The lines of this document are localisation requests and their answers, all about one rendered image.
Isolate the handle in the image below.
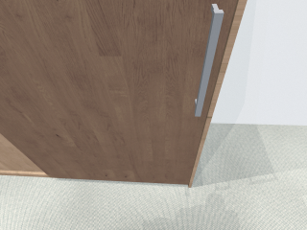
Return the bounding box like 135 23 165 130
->
194 4 224 117

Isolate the wardrobe door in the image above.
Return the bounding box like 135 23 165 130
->
0 133 43 173
0 0 237 185

